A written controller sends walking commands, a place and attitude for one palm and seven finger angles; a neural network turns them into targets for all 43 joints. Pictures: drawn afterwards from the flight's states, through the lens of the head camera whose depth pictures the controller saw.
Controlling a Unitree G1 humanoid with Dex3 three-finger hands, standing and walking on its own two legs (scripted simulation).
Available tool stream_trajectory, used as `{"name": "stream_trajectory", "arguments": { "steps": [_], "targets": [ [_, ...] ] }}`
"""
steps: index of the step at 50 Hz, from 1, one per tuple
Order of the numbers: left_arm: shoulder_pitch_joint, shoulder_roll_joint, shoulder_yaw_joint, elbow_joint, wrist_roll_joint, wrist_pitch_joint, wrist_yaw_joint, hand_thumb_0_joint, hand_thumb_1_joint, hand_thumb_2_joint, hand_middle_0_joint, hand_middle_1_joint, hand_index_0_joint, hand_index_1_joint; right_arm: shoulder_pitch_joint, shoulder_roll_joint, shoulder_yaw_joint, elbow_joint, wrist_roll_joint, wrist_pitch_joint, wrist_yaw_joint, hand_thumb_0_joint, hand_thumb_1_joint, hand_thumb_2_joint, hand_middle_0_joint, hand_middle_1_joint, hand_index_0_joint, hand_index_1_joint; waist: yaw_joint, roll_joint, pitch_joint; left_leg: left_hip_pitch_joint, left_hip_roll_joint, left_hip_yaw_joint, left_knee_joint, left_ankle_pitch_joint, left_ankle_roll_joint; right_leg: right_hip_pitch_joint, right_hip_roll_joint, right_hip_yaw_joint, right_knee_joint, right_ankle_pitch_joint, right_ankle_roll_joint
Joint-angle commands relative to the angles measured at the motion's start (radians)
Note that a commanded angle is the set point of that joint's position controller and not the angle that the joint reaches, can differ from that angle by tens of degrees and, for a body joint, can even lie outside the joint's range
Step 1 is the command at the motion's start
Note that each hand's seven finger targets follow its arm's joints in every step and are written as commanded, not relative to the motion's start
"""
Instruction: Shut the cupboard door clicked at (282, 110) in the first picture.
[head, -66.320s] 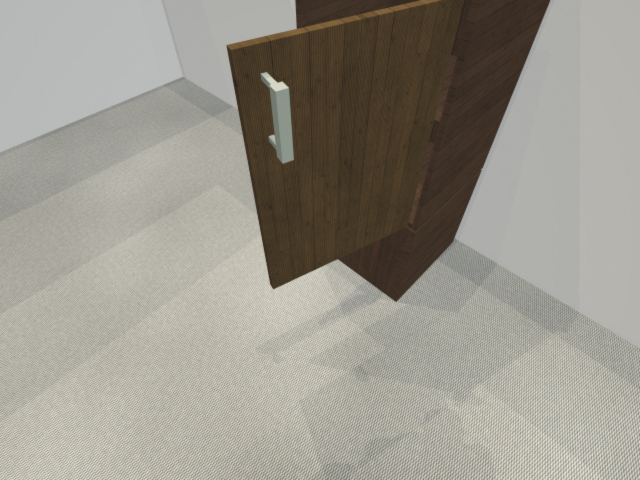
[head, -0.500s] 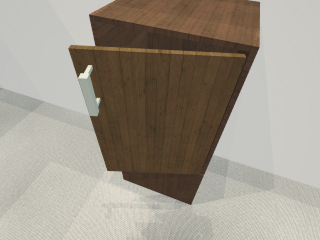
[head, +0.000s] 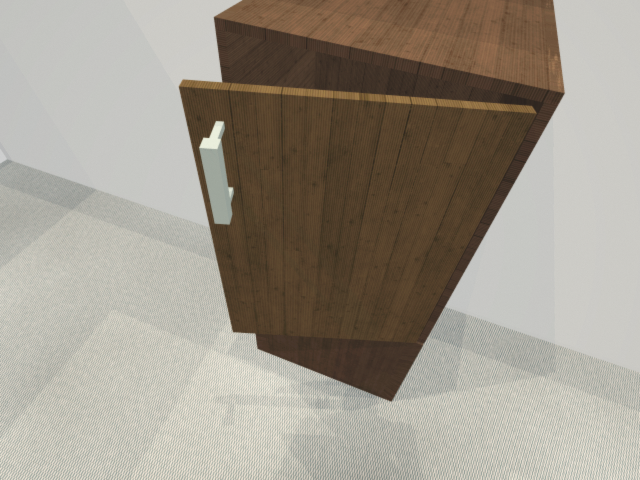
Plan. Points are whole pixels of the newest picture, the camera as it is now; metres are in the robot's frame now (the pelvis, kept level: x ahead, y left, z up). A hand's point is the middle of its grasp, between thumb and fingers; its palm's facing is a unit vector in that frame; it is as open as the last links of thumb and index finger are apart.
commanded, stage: come to a stop and stand still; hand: left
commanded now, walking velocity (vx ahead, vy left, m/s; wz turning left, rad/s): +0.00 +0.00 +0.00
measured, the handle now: (220, 174) +0.45 +0.17 +0.14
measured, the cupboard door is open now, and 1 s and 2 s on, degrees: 19 19 19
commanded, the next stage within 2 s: look again from close up in 0.18 s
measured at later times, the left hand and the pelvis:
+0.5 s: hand out of the picture -0.02 +0.16 -0.18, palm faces +0.01 -0.99 -0.16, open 7.3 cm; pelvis +0.01 +0.00 +0.00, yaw +0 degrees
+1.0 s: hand out of the picture +0.07 +0.17 -0.15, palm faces +0.12 -0.97 -0.21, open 7.2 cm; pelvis +0.02 -0.01 +0.00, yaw +0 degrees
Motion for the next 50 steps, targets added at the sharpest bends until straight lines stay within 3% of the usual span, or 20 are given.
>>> {"name": "stream_trajectory", "arguments": {
  "steps": [1, 4, 12, 16, 23, 34, 45, 46, 47, 48, 49, 50],
  "targets": [
    [0.088, 0.068, 0.016, -0.022, 0.003, -0.014, 0.01, 0.0, 0.9, 0.9, -0.2, -0.3, -0.2, -0.3, 0.021, -0.114, -0.016, -0.04, 0.007, -0.02, -0.008, 0.0, -0.9, -0.9, 0.2, 0.3, 0.2, 0.3, 0.004, 0.053, 0.046, 0.011, 0.153, -0.221, -0.209, -0.287, -0.04, -0.064, -0.033, 0.038, -0.073, -0.053, -0.047],
    [0.09, 0.068, 0.014, -0.012, 0.002, -0.016, 0.009, 0.0, 0.9, 0.9, -0.2, -0.3, -0.2, -0.3, 0.021, -0.109, -0.014, -0.033, 0.008, -0.02, -0.008, 0.0, -0.9, -0.9, 0.2, 0.3, 0.2, 0.3, 0.001, 0.03, 0.046, 0.035, 0.146, -0.216, -0.203, -0.254, -0.041, -0.07, -0.038, 0.049, -0.09, -0.05, -0.049],
    [0.098, 0.066, 0.014, 0.007, 0.004, -0.012, 0.01, 0.0, 0.9, 0.9, -0.2, -0.3, -0.2, -0.3, 0.013, -0.12, -0.014, -0.025, 0.008, -0.018, -0.007, 0.0, -0.9, -0.9, 0.2, 0.3, 0.2, 0.3, 0.005, 0.052, 0.071, 0.019, 0.15, -0.227, -0.241, -0.301, -0.046, -0.067, -0.039, 0.039, -0.085, -0.059, -0.04],
    [0.095, 0.068, 0.015, 0.012, 0.003, -0.014, 0.011, 0.0, 0.9, 0.9, -0.2, -0.3, -0.2, -0.3, 0.017, -0.115, -0.013, -0.019, 0.008, -0.02, -0.008, 0.0, -0.9, -0.9, 0.2, 0.3, 0.2, 0.3, 0.004, 0.047, 0.045, 0.047, 0.146, -0.218, -0.232, -0.259, -0.047, -0.051, -0.044, 0.041, -0.092, -0.038, -0.042],
    [0.092, 0.066, 0.017, 0.019, 0.003, -0.013, 0.01, 0.0, 0.9, 0.9, -0.2, -0.3, -0.2, -0.3, 0.023, -0.11, -0.012, -0.006, 0.008, -0.017, -0.008, 0.0, -0.9, -0.9, 0.2, 0.3, 0.2, 0.3, 0.004, 0.03, 0.068, 0.034, 0.144, -0.22, -0.242, -0.283, -0.05, -0.062, -0.04, 0.042, -0.094, -0.059, -0.041],
    [0.078, 0.064, 0.015, 0.024, -0.002, -0.022, 0.011, 0.0, 0.9, 0.9, -0.2, -0.3, -0.2, -0.3, 0.042, -0.084, -0.006, 0.015, 0.01, -0.022, -0.01, 0.0, -0.9, -0.9, 0.2, 0.3, 0.2, 0.3, 0.001, 0.006, 0.049, 0.082, 0.13, -0.184, -0.189, -0.161, -0.05, -0.058, -0.055, 0.063, -0.124, -0.021, -0.046],
    [0.061, 0.057, 0.014, 0.025, -0.006, -0.023, 0.012, 0.0, 0.9, 0.9, -0.2, -0.3, -0.2, -0.3, 0.051, -0.071, 0.0, 0.028, 0.01, -0.024, -0.013, 0.0, -0.9, -0.9, 0.2, 0.3, 0.2, 0.3, -0.003, 0.022, 0.06, 0.089, 0.128, -0.167, -0.17, -0.123, -0.055, -0.061, -0.055, 0.074, -0.127, -0.011, -0.049],
    [0.058, 0.102, 0.011, 0.045, 0.015, -0.034, 0.041, 0.0, 0.9, 0.9, -0.2, -0.3, -0.2, -0.3, -0.008, -0.138, 0.009, -0.056, 0.007, -0.035, -0.008, 0.0, -0.9, -0.9, 0.2, 0.3, 0.2, 0.3, 0.009, 0.006, 0.071, 0.026, 0.152, -0.139, -0.008, -0.02, -0.079, -0.05, -0.065, 0.051, -0.1, 0.016, -0.061],
    [-0.817, 0.577, 0.299, -1.655, -0.129, -0.279, 0.03, 0.0, 0.9, 0.9, -0.2, -0.3, -0.2, -0.3, 0.055, -0.355, -0.016, -0.421, 0.024, -0.205, -0.095, 0.0, -0.9, -0.9, 0.2, 0.3, 0.2, 0.3, -0.186, 0.069, -0.357, 0.331, 0.082, -0.154, -0.067, 0.069, -0.056, -0.048, 0.057, -0.047, 0.024, 0.11, -0.066],
    [-0.193, 0.203, 0.03, -1.436, -0.147, -0.22, 0.049, 0.0, 0.9, 0.9, -0.218, -0.32, -0.218, -0.32, 0.0, -0.209, 0.041, -0.401, 0.06, -0.302, -0.097, 0.0, -0.9, -0.9, 0.2, 0.3, 0.2, 0.3, -0.024, 0.338, -0.499, 0.426, 0.106, -0.187, -0.106, 0.033, -0.102, -0.067, 0.09, -0.083, 0.056, -0.031, -0.08],
    [-0.173, 0.203, 0.072, -1.364, -0.169, -0.166, 0.109, 0.0, 0.9, 0.9, -0.237, -0.34, -0.237, -0.34, -0.035, -0.243, 0.038, -0.337, 0.055, -0.346, -0.102, 0.0, -0.9, -0.9, 0.2, 0.3, 0.2, 0.3, -0.01, 0.34, -0.4, 0.315, 0.11, -0.212, -0.135, -0.072, -0.155, -0.065, 0.092, -0.083, 0.121, -0.101, -0.08],
    [0.126, -0.06, -0.081, -0.975, -0.15, -0.03, 0.114, 0.0, 0.9, 0.9, -0.255, -0.36, -0.255, -0.36, -0.061, -0.172, 0.05, -0.287, 0.074, -0.357, -0.074, 0.0, -0.9, -0.9, 0.2, 0.3, 0.2, 0.3, -0.011, 0.226, -0.173, 0.126, 0.098, -0.239, -0.179, -0.243, -0.138, -0.16, 0.064, -0.089, 0.137, -0.128, -0.071]
  ]
}}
